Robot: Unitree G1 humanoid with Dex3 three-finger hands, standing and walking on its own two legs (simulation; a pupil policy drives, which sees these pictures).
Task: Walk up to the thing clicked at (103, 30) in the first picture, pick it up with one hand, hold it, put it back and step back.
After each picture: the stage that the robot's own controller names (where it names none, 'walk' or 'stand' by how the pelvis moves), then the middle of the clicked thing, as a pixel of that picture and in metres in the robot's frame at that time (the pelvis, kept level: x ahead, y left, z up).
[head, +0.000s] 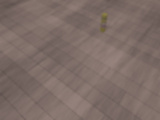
stand; (103, 23) +1.70 -0.27 -0.66
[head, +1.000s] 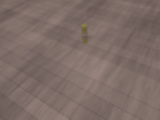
walk; (84, 34) +1.59 +0.11 -0.63
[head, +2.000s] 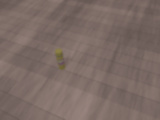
walk; (60, 59) +1.06 +0.31 -0.65
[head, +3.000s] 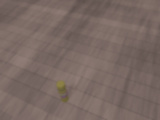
walk; (62, 91) +0.71 +0.24 -0.65
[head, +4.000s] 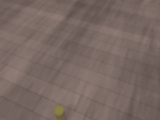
walk; (61, 117) +0.47 +0.19 -0.64
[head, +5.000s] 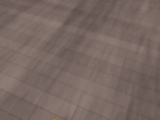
stand; out of the picture +0.42 +0.18 -0.65
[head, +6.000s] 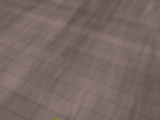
stand; out of the picture +0.42 +0.18 -0.65
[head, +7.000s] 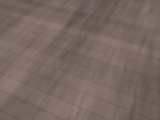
stand; out of the picture +0.42 +0.19 -0.65
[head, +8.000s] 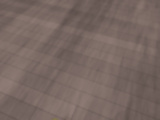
stand; out of the picture +0.42 +0.19 -0.66
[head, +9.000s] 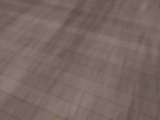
stand; out of the picture +0.42 +0.19 -0.66
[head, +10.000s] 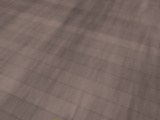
stand; out of the picture +0.41 +0.19 -0.66
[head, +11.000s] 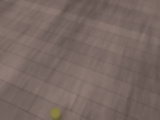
go down; (57, 118) +0.43 +0.18 -0.65
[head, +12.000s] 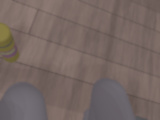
go down; (6, 46) +0.48 +0.26 -0.23
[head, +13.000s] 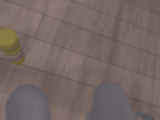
close in; (12, 49) +0.48 +0.26 -0.25
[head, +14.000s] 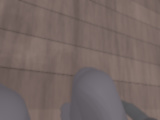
close in; out of the picture +0.44 +0.31 -0.16
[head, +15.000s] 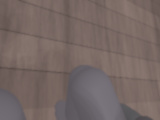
lift; out of the picture +0.43 +0.32 -0.16
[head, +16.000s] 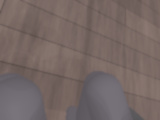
lift; out of the picture +0.35 +0.26 -0.14
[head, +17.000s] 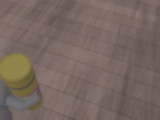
lift; (26, 87) +0.32 +0.18 +0.05
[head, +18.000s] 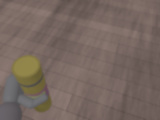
hold; (36, 88) +0.33 +0.16 +0.04
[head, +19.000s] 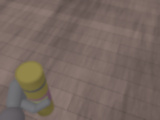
hold; (38, 93) +0.32 +0.16 +0.02
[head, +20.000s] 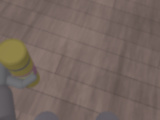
crouch; (23, 68) +0.39 +0.19 -0.03
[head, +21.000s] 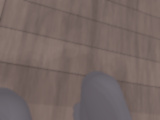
lower; out of the picture +0.46 +0.30 -0.11
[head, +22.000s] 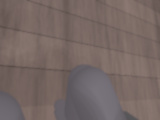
lower; out of the picture +0.44 +0.32 -0.16
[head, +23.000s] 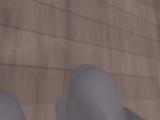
lower; out of the picture +0.43 +0.33 -0.16
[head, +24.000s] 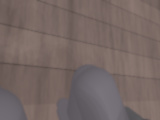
lower; out of the picture +0.42 +0.32 -0.16
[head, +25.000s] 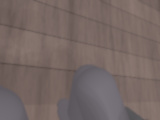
lower; out of the picture +0.42 +0.32 -0.16
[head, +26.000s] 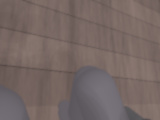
open; out of the picture +0.43 +0.31 -0.17
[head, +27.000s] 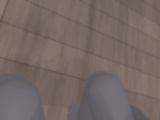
stand; out of the picture +0.44 +0.29 -0.19
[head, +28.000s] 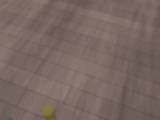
stand; (50, 116) +0.40 +0.19 -0.55
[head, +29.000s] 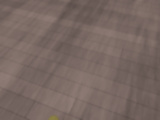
stand; out of the picture +0.41 +0.19 -0.60
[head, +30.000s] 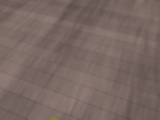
stand; out of the picture +0.41 +0.19 -0.60
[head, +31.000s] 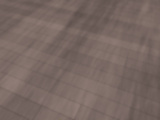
stand; out of the picture +0.42 +0.18 -0.65
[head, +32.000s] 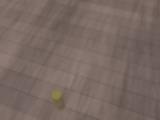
walk; (58, 100) +0.49 +0.20 -0.62
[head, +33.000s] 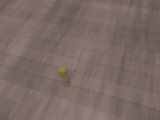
walk; (64, 77) +0.77 +0.23 -0.64
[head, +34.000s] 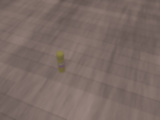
stand; (60, 62) +1.03 +0.22 -0.64
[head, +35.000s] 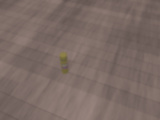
stand; (64, 63) +1.02 +0.19 -0.66
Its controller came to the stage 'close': yes
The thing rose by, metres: 0.68
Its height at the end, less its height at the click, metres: +0.00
